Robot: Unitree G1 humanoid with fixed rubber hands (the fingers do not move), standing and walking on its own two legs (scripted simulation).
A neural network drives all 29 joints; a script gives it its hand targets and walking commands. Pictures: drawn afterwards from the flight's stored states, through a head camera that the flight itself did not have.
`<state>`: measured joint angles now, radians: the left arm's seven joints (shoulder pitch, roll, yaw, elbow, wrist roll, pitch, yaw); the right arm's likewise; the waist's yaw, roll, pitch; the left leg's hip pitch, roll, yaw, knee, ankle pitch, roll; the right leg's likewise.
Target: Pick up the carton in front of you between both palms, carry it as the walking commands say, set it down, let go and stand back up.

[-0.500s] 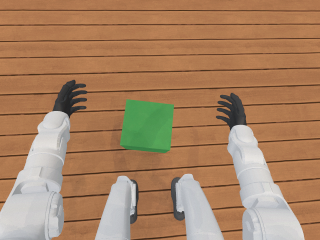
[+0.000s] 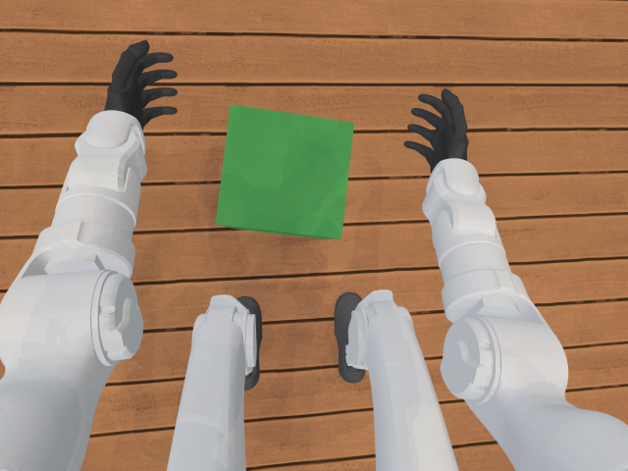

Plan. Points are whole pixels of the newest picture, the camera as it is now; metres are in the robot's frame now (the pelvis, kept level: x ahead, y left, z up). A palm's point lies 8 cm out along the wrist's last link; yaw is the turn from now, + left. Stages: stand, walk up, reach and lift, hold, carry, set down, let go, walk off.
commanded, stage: reach and lift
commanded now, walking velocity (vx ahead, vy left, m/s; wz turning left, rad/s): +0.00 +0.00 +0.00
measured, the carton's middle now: (284, 183) +0.47 +0.02 -0.44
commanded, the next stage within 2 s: none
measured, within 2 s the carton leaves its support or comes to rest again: leaves its support in 1.44 s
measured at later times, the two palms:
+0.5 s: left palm (181, 162) +0.49 +0.20 -0.34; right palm (394, 185) +0.46 -0.17 -0.34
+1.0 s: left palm (197, 160) +0.49 +0.18 -0.36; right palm (390, 179) +0.47 -0.17 -0.35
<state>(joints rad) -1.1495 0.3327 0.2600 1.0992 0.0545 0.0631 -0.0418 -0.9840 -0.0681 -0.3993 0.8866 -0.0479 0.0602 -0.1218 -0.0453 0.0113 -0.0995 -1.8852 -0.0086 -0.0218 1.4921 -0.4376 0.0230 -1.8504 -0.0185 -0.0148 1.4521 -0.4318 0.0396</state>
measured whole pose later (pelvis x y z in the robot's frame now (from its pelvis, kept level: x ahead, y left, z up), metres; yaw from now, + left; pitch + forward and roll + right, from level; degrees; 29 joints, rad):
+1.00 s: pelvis -0.03 -0.01 -0.19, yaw -2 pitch +39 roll -3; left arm -1.37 0.41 -0.02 1.23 -0.22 -0.02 0.06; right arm -1.29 -0.21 -0.10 1.14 0.29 -0.03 -0.18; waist -0.03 -0.04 0.24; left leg -2.30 0.03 -0.02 2.17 -0.56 0.03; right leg -2.28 0.04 0.01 2.13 -0.53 0.06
